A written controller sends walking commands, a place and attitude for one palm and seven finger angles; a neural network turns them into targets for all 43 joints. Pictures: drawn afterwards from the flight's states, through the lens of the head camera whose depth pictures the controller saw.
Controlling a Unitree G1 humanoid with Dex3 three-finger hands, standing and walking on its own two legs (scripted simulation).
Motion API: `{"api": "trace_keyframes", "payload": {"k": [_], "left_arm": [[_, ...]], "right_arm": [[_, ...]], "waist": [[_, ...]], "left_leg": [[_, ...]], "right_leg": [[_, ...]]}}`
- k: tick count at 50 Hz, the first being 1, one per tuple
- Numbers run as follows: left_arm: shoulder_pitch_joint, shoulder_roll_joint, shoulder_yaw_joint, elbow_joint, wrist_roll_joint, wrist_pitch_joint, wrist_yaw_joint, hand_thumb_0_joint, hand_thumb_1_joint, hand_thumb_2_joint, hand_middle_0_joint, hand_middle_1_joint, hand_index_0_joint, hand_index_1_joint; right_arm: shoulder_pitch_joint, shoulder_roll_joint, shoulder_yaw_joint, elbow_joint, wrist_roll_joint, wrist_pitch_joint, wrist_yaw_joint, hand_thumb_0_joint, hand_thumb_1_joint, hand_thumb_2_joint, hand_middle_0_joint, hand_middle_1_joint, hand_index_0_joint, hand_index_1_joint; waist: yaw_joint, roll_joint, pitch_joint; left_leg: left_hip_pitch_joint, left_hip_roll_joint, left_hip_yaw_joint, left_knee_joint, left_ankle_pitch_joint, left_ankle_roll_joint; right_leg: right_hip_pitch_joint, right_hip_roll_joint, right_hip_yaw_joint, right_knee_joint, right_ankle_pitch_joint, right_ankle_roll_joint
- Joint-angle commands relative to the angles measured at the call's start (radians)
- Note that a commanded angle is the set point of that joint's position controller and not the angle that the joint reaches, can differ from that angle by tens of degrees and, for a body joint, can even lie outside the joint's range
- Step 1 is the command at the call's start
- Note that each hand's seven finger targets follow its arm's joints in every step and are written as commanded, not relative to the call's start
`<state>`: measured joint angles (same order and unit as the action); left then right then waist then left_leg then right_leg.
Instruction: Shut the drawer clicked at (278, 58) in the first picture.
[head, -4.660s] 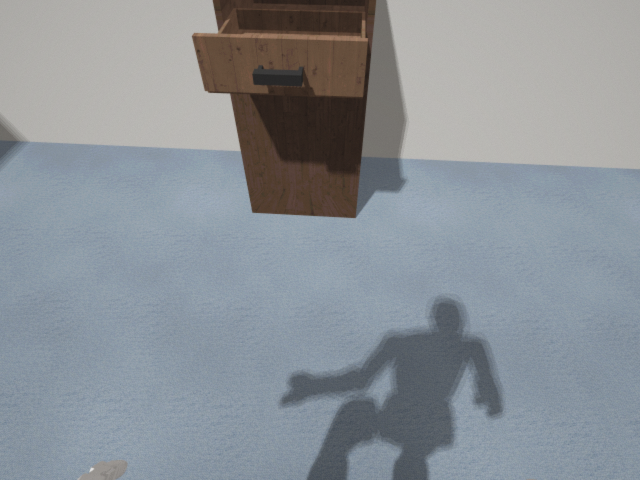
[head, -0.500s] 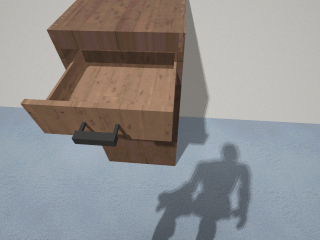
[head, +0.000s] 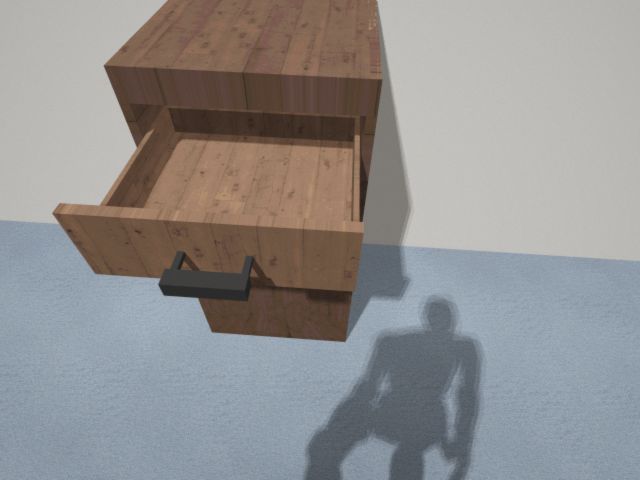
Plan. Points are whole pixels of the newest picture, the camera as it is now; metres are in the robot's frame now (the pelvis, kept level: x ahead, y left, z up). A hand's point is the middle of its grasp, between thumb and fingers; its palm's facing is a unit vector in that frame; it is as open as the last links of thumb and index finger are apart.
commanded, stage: come to a stop and stand still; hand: left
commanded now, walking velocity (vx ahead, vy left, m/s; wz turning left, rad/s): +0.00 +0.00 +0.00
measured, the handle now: (210, 272) +0.37 +0.19 +0.03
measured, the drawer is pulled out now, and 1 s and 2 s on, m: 0.28 0.28 0.28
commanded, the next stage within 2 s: look again from close up in 0.62 s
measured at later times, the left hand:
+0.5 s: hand out of the picture +0.00 +0.15 -0.18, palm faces +0.04 -0.98 -0.19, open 7.3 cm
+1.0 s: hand out of the picture +0.01 +0.18 -0.18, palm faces +0.02 -0.98 -0.22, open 7.4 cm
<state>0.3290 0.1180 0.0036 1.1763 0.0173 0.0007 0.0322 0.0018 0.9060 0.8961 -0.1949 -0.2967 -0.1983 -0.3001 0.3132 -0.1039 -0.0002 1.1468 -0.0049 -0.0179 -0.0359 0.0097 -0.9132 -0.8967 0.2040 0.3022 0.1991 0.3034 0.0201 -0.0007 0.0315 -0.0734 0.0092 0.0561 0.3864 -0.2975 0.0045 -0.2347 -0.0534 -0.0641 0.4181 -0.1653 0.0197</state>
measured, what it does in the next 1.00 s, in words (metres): stands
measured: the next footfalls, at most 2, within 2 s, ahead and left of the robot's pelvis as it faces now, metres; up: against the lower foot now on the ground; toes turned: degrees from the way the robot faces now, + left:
none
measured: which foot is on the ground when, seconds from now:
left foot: down 0.00-1.00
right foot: down 0.00-1.00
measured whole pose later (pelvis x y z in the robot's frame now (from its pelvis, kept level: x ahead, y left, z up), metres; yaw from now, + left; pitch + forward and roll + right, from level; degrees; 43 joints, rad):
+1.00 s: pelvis +0.00 +0.00 -0.01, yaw +0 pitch -2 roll +0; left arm 0.26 0.16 -0.01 1.09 0.02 -0.01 0.04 0.00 0.91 0.90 -0.20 -0.30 -0.20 -0.30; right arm 0.29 -0.16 0.00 1.05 -0.01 -0.01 -0.02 0.01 -0.93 -0.90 0.20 0.30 0.20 0.30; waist 0.00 0.02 0.04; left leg -0.10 0.01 0.05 0.49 -0.35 0.00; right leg -0.25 -0.06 -0.07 0.51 -0.21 0.01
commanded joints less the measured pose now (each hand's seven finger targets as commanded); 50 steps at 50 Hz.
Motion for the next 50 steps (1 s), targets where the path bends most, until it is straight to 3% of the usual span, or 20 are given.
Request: {"api": "trace_keyframes", "payload": {"k": [1,8,22,35,36,37,38,39,41,42,43,45,47,50], "left_arm": [[0.056,0.082,0.017,-0.022,-0.006,-0.016,0.005,0.0,0.9,0.9,-0.2,-0.3,-0.2,-0.3],[0.053,0.076,0.018,-0.023,-0.006,-0.017,0.009,0.0,0.9,0.9,-0.2,-0.3,-0.2,-0.3],[0.028,0.099,0.021,-0.039,-0.009,-0.02,0.008,0.0,0.9,0.9,-0.2,-0.3,-0.2,-0.3],[-0.01,0.15,0.032,-0.052,-0.008,-0.028,0.004,0.0,0.9,0.9,-0.2,-0.3,-0.2,-0.3],[0.079,0.144,0.019,-0.018,-0.003,-0.039,0.045,0.0,0.9,0.9,-0.2,-0.3,-0.2,-0.3],[0.064,0.175,0.016,-0.031,-0.004,-0.045,0.038,0.0,0.9,0.9,-0.2,-0.3,-0.2,-0.3],[0.068,0.182,0.02,-0.061,-0.011,-0.046,0.033,0.0,0.9,0.9,-0.2,-0.3,-0.2,-0.3],[0.03,0.175,0.015,-0.075,-0.012,-0.043,0.028,0.0,0.9,0.9,-0.2,-0.3,-0.2,-0.3],[-0.014,0.165,0.01,-0.093,-0.007,-0.036,0.016,0.0,0.9,0.9,-0.2,-0.3,-0.2,-0.3],[-0.033,0.161,0.009,-0.105,-0.006,-0.025,0.012,0.0,0.9,0.9,-0.2,-0.3,-0.2,-0.3],[-0.044,0.15,0.007,-0.111,-0.006,-0.021,0.01,0.0,0.9,0.9,-0.2,-0.3,-0.2,-0.3],[-0.042,0.15,0.006,-0.116,-0.005,-0.019,0.007,0.0,0.9,0.9,-0.2,-0.3,-0.2,-0.3],[-0.038,0.155,0.008,-0.122,-0.007,-0.016,0.005,0.0,0.9,0.9,-0.2,-0.3,-0.2,-0.3],[-0.036,0.15,0.007,-0.128,-0.008,-0.016,0.004,0.0,0.9,0.9,-0.2,-0.3,-0.2,-0.3]], "right_arm": [[0.085,-0.099,-0.015,-0.005,-0.001,-0.012,-0.012,0.0,-0.9,-0.9,0.2,0.3,0.2,0.3],[0.102,-0.088,-0.015,0.003,-0.002,-0.014,-0.016,0.0,-0.9,-0.9,0.2,0.3,0.2,0.3],[0.101,-0.093,-0.017,0.002,-0.004,-0.009,-0.015,0.0,-0.9,-0.9,0.2,0.3,0.2,0.3],[0.065,-0.143,-0.025,-0.009,-0.007,-0.011,-0.012,0.0,-0.9,-0.9,0.2,0.3,0.2,0.3],[-0.041,-0.151,-0.024,-0.081,0.001,-0.021,0.005,0.0,-0.9,-0.9,0.2,0.3,0.2,0.3],[0.0,-0.118,-0.012,-0.114,0.002,-0.013,0.002,0.0,-0.9,-0.9,0.2,0.3,0.2,0.3],[0.082,-0.097,-0.019,-0.112,0.0,-0.015,0.003,0.0,-0.9,-0.9,0.2,0.3,0.2,0.3],[0.078,-0.106,-0.02,-0.111,0.001,-0.013,0.002,0.0,-0.9,-0.9,0.2,0.3,0.2,0.3],[0.065,-0.12,-0.02,-0.116,0.0,-0.002,0.004,0.0,-0.9,-0.9,0.2,0.3,0.2,0.3],[0.061,-0.12,-0.019,-0.123,-0.004,0.0,0.005,0.0,-0.9,-0.9,0.2,0.3,0.2,0.3],[0.052,-0.13,-0.018,-0.123,-0.007,0.0,0.006,0.0,-0.9,-0.9,0.2,0.3,0.2,0.3],[0.045,-0.136,-0.015,-0.126,-0.007,-0.001,0.009,0.0,-0.9,-0.9,0.2,0.3,0.2,0.3],[0.044,-0.136,-0.014,-0.125,-0.008,-0.003,0.009,0.0,-0.9,-0.9,0.2,0.3,0.2,0.3],[0.04,-0.149,-0.01,-0.123,-0.008,-0.006,0.012,0.0,-0.9,-0.9,0.2,0.3,0.2,0.3]], "waist": [[-0.007,0.006,0.037],[-0.009,0.016,0.042],[-0.012,-0.007,0.041],[-0.014,0.007,0.025],[0.023,0.001,0.052],[-0.029,0.031,0.034],[-0.038,0.028,-0.136],[-0.045,0.02,-0.166],[-0.044,-0.061,-0.062],[-0.044,-0.037,-0.006],[-0.038,-0.023,0.054],[-0.033,-0.001,0.088],[-0.029,0.018,0.08],[-0.025,0.006,0.083]], "left_leg": [[-0.114,0.108,-0.064,-0.099,0.171,0.017],[-0.111,0.109,-0.057,-0.089,0.225,0.014],[-0.1,0.107,-0.053,-0.082,0.198,0.009],[-0.09,0.106,-0.055,-0.082,0.19,0.005],[-0.187,0.115,0.003,0.112,0.176,-0.02],[-0.175,0.068,-0.007,0.08,0.174,-0.035],[-0.12,0.063,-0.01,0.059,0.063,-0.023],[-0.104,0.064,-0.021,0.064,0.087,-0.017],[-0.126,0.067,-0.04,0.043,0.069,-0.007],[-0.126,0.077,-0.049,0.016,0.08,0.0],[-0.158,0.082,-0.062,0.004,0.098,0.005],[-0.187,0.082,-0.074,-0.018,0.086,0.01],[-0.18,0.088,-0.081,-0.041,0.076,0.013],[-0.207,0.083,-0.089,-0.058,0.054,0.016]], "right_leg": [[0.066,-0.06,0.058,-0.042,0.12,-0.026],[0.077,-0.059,0.056,-0.029,0.164,-0.031],[0.092,-0.058,0.063,-0.041,0.181,-0.04],[0.103,-0.067,0.071,-0.053,0.187,-0.05],[0.099,-0.119,0.114,0.026,0.501,-0.043],[0.132,-0.153,0.116,0.057,0.716,-0.077],[0.196,-0.152,0.126,0.088,0.628,-0.094],[0.2,-0.136,0.108,0.092,0.541,-0.091],[0.102,-0.112,0.095,0.031,0.26,-0.075],[0.044,-0.089,0.091,0.017,0.114,-0.073],[0.021,-0.073,0.08,0.013,0.047,-0.065],[0.012,-0.064,0.085,-0.002,-0.019,-0.061],[0.02,-0.057,0.08,-0.003,-0.035,-0.058],[0.045,-0.058,0.08,-0.006,-0.036,-0.054]]}}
